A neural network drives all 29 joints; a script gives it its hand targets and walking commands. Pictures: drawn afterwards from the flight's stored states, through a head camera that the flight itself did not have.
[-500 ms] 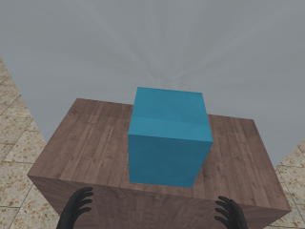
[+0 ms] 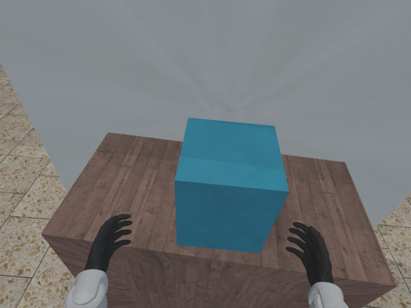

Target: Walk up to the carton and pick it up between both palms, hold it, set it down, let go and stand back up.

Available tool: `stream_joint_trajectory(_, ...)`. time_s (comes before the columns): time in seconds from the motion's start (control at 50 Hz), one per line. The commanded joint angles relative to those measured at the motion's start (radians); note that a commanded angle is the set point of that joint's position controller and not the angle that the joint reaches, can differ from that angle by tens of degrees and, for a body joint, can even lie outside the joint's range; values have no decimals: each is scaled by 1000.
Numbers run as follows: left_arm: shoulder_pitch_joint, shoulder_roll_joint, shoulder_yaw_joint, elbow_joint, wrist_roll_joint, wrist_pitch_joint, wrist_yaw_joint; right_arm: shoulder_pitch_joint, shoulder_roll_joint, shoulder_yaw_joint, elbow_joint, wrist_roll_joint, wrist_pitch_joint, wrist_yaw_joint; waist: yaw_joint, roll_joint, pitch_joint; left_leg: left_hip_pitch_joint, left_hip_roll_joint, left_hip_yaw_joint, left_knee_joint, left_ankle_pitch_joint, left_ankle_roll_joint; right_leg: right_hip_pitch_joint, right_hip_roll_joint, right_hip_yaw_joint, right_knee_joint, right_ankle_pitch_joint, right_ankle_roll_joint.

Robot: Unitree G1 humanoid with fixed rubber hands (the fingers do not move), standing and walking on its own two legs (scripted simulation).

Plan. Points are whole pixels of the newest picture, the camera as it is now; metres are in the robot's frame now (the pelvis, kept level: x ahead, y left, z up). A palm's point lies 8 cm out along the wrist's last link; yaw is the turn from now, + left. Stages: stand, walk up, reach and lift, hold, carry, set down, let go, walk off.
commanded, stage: reach and lift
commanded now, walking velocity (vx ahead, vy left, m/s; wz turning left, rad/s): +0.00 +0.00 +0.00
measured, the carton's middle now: (224, 186) +0.40 -0.02 +0.00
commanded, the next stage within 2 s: none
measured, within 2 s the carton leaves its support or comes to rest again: neither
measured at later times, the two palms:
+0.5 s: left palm (105, 203) +0.29 +0.21 +0.07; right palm (319, 219) +0.29 -0.20 +0.07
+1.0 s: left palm (116, 150) +0.37 +0.21 +0.13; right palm (325, 173) +0.36 -0.21 +0.12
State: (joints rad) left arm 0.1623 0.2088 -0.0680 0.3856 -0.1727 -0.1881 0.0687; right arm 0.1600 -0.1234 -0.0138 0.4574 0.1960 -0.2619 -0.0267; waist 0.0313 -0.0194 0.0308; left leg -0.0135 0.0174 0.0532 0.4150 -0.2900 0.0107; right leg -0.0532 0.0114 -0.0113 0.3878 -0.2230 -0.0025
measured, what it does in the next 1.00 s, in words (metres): stands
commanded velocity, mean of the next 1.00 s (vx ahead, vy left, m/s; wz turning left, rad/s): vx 0.00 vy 0.00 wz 0.00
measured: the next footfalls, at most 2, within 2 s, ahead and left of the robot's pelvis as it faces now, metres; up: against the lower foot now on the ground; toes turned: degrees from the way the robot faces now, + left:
none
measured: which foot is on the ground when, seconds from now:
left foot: down 0.00-1.00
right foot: down 0.00-1.00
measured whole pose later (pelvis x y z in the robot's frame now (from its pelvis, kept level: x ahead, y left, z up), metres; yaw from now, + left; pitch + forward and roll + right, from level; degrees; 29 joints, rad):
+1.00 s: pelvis -0.01 -0.01 +0.00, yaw +0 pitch +1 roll -1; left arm -0.54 0.30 0.14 0.37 -0.18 0.47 0.00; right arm -0.49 -0.28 -0.01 0.44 0.35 0.27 -0.13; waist -0.02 -0.01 0.00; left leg -0.15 0.03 0.04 0.37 -0.23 0.00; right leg -0.17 0.03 -0.01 0.32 -0.15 -0.02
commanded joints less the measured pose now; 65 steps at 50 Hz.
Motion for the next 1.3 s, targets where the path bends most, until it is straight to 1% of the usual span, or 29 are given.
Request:
stream_joint_trajectory(0.0,-222,79,49,-211,-4,17,-4,-199,-101,-33,-196,2,13,-11,-9,56,-69,-102,-5,-29,-93,327,-57,62,-1,61,-67,193,-47)
stream_joint_trajectory(0.04,-241,74,58,-227,-2,63,-9,-218,-103,-35,-216,6,48,-17,-5,52,-78,-86,-2,-30,-97,349,-55,63,2,57,-76,200,-47)
stream_joint_trajectory(0.1,-286,86,82,-288,2,126,-16,-259,-117,-36,-289,11,91,-31,-2,45,-111,-67,-5,-27,-96,388,-55,77,5,56,-85,239,-39)
stream_joint_trajectory(0.12,-294,86,88,-296,-2,147,-19,-265,-122,-41,-297,8,106,-35,-6,35,-118,-67,-8,-25,-98,387,-53,82,8,54,-89,248,-37)
stream_joint_trajectory(0.18,-351,94,111,-319,6,213,-28,-311,-127,-48,-318,8,160,-48,-7,41,-116,-74,-9,-20,-114,360,-47,70,6,52,-102,220,-29)
stream_joint_trajectory(0.2,-374,97,117,-333,2,230,-30,-330,-128,-46,-337,10,173,-50,-2,39,-132,-70,-11,-18,-115,358,-44,69,5,54,-100,221,-28)
stream_joint_trajectory(0.24,-400,98,126,-342,-5,262,-35,-358,-125,-42,-362,13,201,-54,-6,29,-148,-68,-12,-18,-111,372,-38,75,4,55,-99,251,-22)
stream_joint_trajectory(0.26,-418,97,133,-340,-2,279,-38,-372,-129,-46,-355,13,217,-56,-6,42,-148,-73,-9,-19,-114,365,-40,73,2,55,-99,241,-23)
stream_joint_trajectory(0.32,-479,110,150,-345,-5,321,-46,-421,-137,-47,-359,21,254,-63,-10,39,-164,-68,-8,-16,-115,353,-37,68,4,52,-102,232,-19)
stream_joint_trajectory(0.34,-496,115,157,-358,1,331,-46,-439,-145,-52,-362,23,262,-64,-4,46,-177,-70,-6,-15,-111,359,-37,69,6,53,-98,232,-18)
stream_joint_trajectory(0.38,-533,123,161,-361,-5,349,-47,-475,-149,-50,-369,27,274,-66,-11,43,-212,-63,-6,-11,-104,375,-37,70,7,48,-94,253,-15)
stream_joint_trajectory(0.4,-555,124,165,-357,-6,357,-48,-503,-155,-49,-359,32,281,-69,-4,48,-221,-66,-7,-14,-99,389,-38,61,8,49,-91,269,-17)
stream_joint_trajectory(0.44,-571,129,179,-342,-8,378,-54,-531,-162,-43,-371,36,295,-72,-8,31,-231,-70,-7,-12,-96,394,-34,80,10,48,-92,280,-11)
stream_joint_trajectory(0.5,-641,141,189,-339,-10,406,-55,-595,-182,-44,-349,49,317,-76,-9,45,-260,-72,-9,-12,-89,407,-39,82,14,45,-83,284,-12)
stream_joint_trajectory(0.52,-648,145,192,-338,-16,415,-56,-609,-185,-43,-354,52,322,-77,-10,35,-272,-64,-7,-14,-88,411,-38,77,13,44,-83,284,-11)
stream_joint_trajectory(0.56,-698,152,198,-333,-17,434,-57,-655,-197,-43,-343,56,337,-81,-15,30,-276,-73,-9,-12,-83,420,-37,76,15,43,-83,302,-9)
stream_joint_trajectory(0.58,-818,183,184,-365,-19,458,-61,-717,-235,-101,-324,67,360,-95,-74,56,-299,-69,-12,-29,-88,400,-45,66,16,44,-80,337,-6)
stream_joint_trajectory(0.6,-813,167,195,-359,-25,481,-59,-726,-233,-67,-327,74,375,-97,-49,49,-306,-65,-10,-25,-88,402,-41,64,17,43,-73,351,-5)
stream_joint_trajectory(0.62,-829,183,202,-370,-27,496,-59,-749,-239,-72,-335,86,384,-99,-55,47,-333,-62,-11,-24,-82,420,-43,74,21,41,-67,366,-3)
stream_joint_trajectory(0.7,-873,194,230,-333,-15,551,-67,-813,-262,-50,-306,117,420,-104,-43,43,-371,-43,-14,-26,-65,477,-45,85,28,31,-60,403,0)
stream_joint_trajectory(0.8,-960,210,250,-267,-2,597,-72,-910,-280,-38,-254,139,460,-105,-37,38,-381,-57,-16,-25,-69,454,-38,88,29,28,-62,397,2)
stream_joint_trajectory(0.98,-1162,265,250,-177,-9,612,-64,-1108,-312,-46,-175,153,496,-100,-47,40,-469,-79,-23,-25,-56,451,-32,97,27,28,-42,462,13)
stream_joint_trajectory(1.0,-1124,273,274,-195,-3,607,-61,-1125,-298,-9,-225,163,482,-97,-9,29,-528,-61,-30,-5,-43,492,-26,121,26,25,-32,504,19)
stream_joint_trajectory(1.04,-1155,278,276,-183,0,608,-57,-1161,-305,-16,-197,159,478,-101,-21,28,-545,-63,-29,-7,-35,520,-30,133,25,24,-20,549,18)
stream_joint_trajectory(1.08,-1225,286,268,-131,-5,613,-57,-1216,-306,-26,-135,150,490,-104,-32,22,-518,-90,-28,-5,-37,471,-29,103,25,22,-25,505,18)
stream_joint_trajectory(1.14,-1296,292,248,-89,-11,615,-56,-1269,-321,-45,-61,145,503,-103,-45,45,-523,-85,-23,-6,-38,462,-34,80,27,17,-28,487,15)
stream_joint_trajectory(1.18,-1335,298,237,-65,-16,610,-51,-1303,-334,-46,-15,154,505,-99,-45,65,-549,-70,-21,-6,-28,479,-42,74,31,10,-28,485,12)
stream_joint_trajectory(1.24,-1390,300,216,10,-20,601,-50,-1356,-337,-39,66,165,507,-92,-57,70,-531,-81,-19,-14,-25,469,-46,54,33,6,-34,469,10)
stream_joint_trajectory(1.28,-1409,297,206,65,-19,594,-52,-1385,-341,-32,117,168,504,-90,-53,68,-529,-78,-20,-18,-22,471,-47,45,32,4,-37,467,10)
